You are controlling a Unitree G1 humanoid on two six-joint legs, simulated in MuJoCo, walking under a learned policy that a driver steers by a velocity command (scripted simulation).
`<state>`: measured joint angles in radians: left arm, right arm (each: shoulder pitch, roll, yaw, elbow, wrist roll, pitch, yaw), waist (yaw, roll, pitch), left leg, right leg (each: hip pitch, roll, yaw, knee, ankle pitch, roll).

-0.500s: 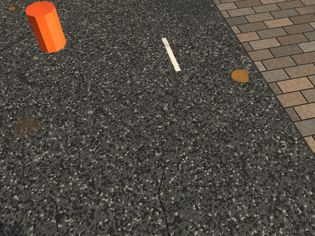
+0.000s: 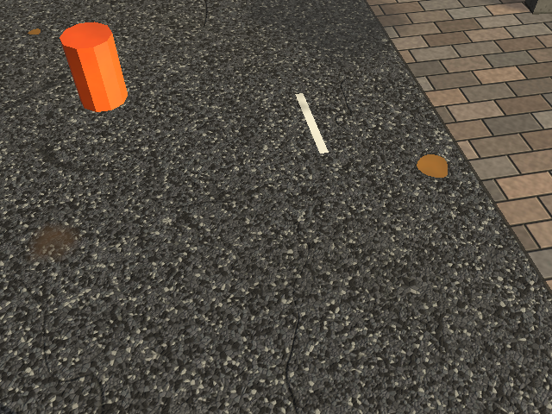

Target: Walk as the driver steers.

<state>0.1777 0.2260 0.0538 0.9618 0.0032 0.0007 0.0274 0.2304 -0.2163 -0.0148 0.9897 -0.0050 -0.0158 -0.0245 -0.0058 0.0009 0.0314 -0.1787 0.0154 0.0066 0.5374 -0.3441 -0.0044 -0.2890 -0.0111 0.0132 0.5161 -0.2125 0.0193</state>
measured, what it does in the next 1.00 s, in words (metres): stands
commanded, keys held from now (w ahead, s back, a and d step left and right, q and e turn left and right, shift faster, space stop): no key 1.00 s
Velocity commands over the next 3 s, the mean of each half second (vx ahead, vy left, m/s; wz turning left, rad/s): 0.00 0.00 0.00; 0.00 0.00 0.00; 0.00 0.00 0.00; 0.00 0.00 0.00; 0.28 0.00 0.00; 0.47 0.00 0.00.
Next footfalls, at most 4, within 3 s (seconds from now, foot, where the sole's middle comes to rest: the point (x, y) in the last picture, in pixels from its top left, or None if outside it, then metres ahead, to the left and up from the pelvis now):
2.78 left None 0.50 0.10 -0.77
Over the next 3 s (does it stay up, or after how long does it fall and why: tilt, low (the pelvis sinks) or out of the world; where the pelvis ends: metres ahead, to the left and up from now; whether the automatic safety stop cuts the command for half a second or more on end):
stays up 0.43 0.02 0.01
